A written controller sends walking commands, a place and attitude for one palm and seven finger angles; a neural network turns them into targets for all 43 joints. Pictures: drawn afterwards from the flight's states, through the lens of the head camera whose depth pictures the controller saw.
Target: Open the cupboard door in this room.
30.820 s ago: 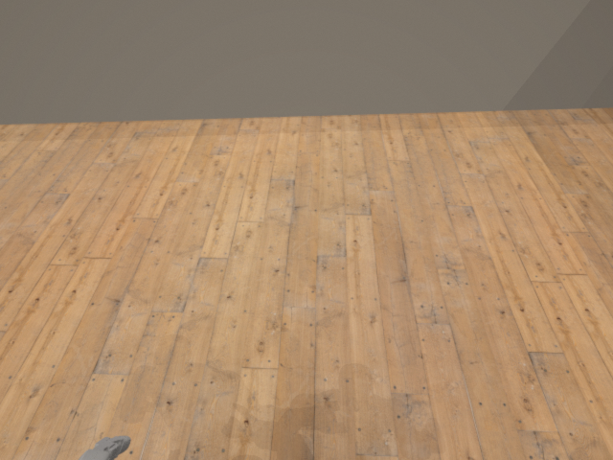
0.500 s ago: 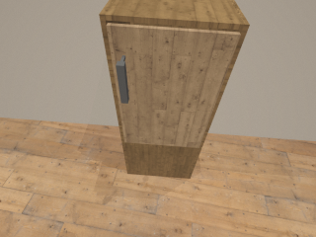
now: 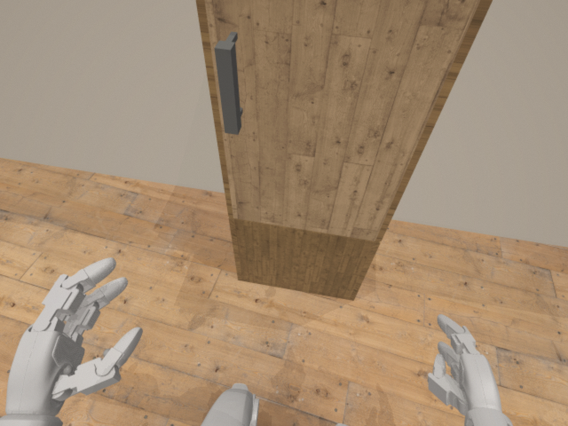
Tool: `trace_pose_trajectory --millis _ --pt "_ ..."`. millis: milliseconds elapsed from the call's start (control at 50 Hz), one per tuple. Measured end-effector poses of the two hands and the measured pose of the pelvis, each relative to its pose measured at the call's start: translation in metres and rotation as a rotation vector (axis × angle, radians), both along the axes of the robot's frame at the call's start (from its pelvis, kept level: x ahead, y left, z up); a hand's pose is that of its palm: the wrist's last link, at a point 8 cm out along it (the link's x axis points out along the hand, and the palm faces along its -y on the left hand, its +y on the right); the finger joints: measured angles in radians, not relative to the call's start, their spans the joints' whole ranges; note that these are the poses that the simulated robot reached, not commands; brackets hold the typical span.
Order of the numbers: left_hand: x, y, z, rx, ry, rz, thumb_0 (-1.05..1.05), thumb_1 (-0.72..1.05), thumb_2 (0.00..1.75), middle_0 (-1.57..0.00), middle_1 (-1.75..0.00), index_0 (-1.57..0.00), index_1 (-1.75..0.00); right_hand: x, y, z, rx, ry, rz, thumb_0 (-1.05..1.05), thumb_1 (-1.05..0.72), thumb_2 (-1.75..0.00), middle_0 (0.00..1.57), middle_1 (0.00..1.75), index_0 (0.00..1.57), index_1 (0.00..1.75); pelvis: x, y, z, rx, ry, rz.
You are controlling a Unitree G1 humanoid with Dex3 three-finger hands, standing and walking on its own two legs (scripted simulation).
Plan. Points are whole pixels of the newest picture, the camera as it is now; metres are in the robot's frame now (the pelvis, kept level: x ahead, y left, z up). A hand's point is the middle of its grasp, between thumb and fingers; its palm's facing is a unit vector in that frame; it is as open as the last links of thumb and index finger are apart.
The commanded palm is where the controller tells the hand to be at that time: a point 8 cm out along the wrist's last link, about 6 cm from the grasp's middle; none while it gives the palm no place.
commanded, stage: raise the hand with hooked fingers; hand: left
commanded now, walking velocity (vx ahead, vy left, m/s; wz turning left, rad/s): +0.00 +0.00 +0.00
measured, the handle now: (232, 85) +0.61 +0.17 +0.14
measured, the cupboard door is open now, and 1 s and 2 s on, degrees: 0 0 0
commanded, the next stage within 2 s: move the hooked fingers beside the handle in 1.52 s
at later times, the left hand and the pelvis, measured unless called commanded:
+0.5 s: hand (108, 281) +0.26 +0.25 +0.09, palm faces -0.09 -1.00 -0.04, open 12.5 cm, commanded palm +0.24 +0.32 +0.12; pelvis +0.01 +0.03 +0.03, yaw -2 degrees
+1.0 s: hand (35, 206) +0.30 +0.32 +0.17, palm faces +0.00 -1.00 -0.06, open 13.9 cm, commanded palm +0.27 +0.37 +0.17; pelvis +0.00 +0.06 +0.06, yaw -1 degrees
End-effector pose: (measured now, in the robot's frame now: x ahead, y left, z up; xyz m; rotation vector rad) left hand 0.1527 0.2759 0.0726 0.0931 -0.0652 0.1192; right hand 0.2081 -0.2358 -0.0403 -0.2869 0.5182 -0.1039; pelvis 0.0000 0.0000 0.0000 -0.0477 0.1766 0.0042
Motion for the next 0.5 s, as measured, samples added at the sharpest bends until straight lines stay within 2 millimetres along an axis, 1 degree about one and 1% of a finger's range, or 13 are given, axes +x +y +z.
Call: trace_pose_trajectory --millis 40,60,120,180,220,260,300,340,380,420,460,500 --pt "0.016 -0.005 0.01 0.016 -0.055 -0.067 0.01 0.38 0.68 -0.23 -0.64 -0.23 -0.64 -0.006 0.006 -0.013 0.025 0.031 0.006 0.01 -0.9 -0.9 0.2 0.3 0.2 0.3 -0.002 -0.001 -0.002 -0.005 0.005 0.003" --pt "0.027 -0.009 0.011 0.02 -0.052 -0.114 0.01 0.36 0.67 -0.23 -0.65 -0.24 -0.65 -0.011 0.009 -0.019 0.039 0.049 0.002 0.01 -0.9 -0.9 0.2 0.3 0.2 0.3 -0.003 -0.001 -0.002 -0.005 0.009 0.002" --pt "0.058 -0.016 0.003 0.004 0.064 -0.246 0.01 0.29 0.64 -0.24 -0.7 -0.24 -0.7 -0.031 0.013 -0.03 0.082 0.112 -0.038 0.01 -0.9 -0.9 0.2 0.3 0.2 0.3 -0.003 -0.001 0.002 0.004 0.012 -0.01" --pt "0.076 -0.012 -0.003 -0.042 0.194 -0.27 0.01 0.22 0.61 -0.25 -0.74 -0.25 -0.74 -0.054 0.011 -0.031 0.104 0.168 -0.101 0.01 -0.9 -0.9 0.2 0.3 0.2 0.3 0.002 0.001 0.011 0.019 0.006 -0.03" --pt "0.08 -0.003 0.003 -0.065 0.206 -0.221 0.01 0.17 0.59 -0.25 -0.77 -0.26 -0.77 -0.067 0.008 -0.027 0.103 0.194 -0.142 0.01 -0.9 -0.9 0.2 0.3 0.2 0.3 0.007 0.003 0.017 0.026 0.001 -0.044" --pt "0.08 0.008 0.016 -0.065 0.163 -0.154 0.0 0.13 0.57 -0.26 -0.8 -0.26 -0.8 -0.078 0.003 -0.022 0.093 0.211 -0.174 0.01 -0.9 -0.9 0.2 0.3 0.2 0.3 0.011 0.007 0.023 0.03 -0.004 -0.052" --pt "0.078 0.017 0.029 -0.049 0.103 -0.104 0.0 0.08 0.55 -0.26 -0.83 -0.26 -0.83 -0.085 -0.001 -0.018 0.074 0.223 -0.19 0.01 -0.9 -0.9 0.2 0.3 0.2 0.3 0.014 0.011 0.027 0.029 -0.007 -0.054" --pt "0.077 0.024 0.035 -0.031 0.065 -0.087 0.0 0.03 0.53 -0.26 -0.86 -0.26 -0.86 -0.088 -0.005 -0.015 0.049 0.234 -0.19 0.01 -0.9 -0.9 0.2 0.3 0.2 0.3 0.015 0.015 0.029 0.026 -0.007 -0.05" --pt "0.077 0.028 0.033 -0.024 0.066 -0.102 0.0 -0.01 0.51 -0.26 -0.89 -0.27 -0.89 -0.088 -0.008 -0.012 0.026 0.237 -0.185 0.01 -0.9 -0.9 0.2 0.3 0.2 0.3 0.014 0.02 0.029 0.02 -0.006 -0.043" --pt "0.08 0.029 0.025 -0.033 0.098 -0.14 0.0 -0.06 0.49 -0.27 -0.92 -0.27 -0.92 -0.085 -0.008 -0.008 0.006 0.228 -0.181 0.01 -0.9 -0.9 0.2 0.3 0.2 0.3 0.013 0.025 0.03 0.015 -0.008 -0.04" --pt "0.083 0.029 0.019 -0.045 0.132 -0.179 0.0 -0.11 0.47 -0.27 -0.95 -0.27 -0.95 -0.08 -0.006 -0.003 -0.008 0.207 -0.18 0.01 -0.9 -0.9 0.2 0.3 0.2 0.3 0.012 0.029 0.031 0.011 -0.013 -0.04" --pt "0.087 0.031 0.019 -0.047 0.138 -0.202 0.0 -0.16 0.45 -0.27 -0.98 -0.28 -0.98 -0.074 -0.002 0.004 -0.017 0.178 -0.176 0.01 -0.9 -0.9 0.2 0.3 0.2 0.3 0.012 0.033 0.033 0.008 -0.021 -0.042"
